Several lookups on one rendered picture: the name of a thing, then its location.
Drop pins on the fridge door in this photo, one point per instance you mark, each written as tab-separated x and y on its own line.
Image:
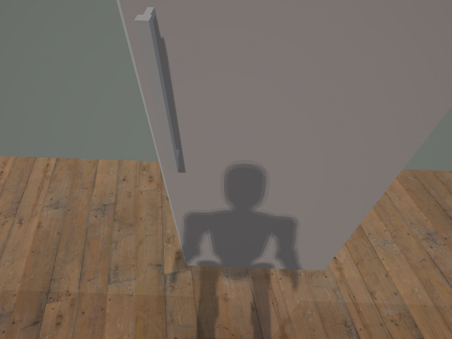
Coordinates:
291	117

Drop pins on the handle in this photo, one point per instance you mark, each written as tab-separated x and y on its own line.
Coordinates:
148	43

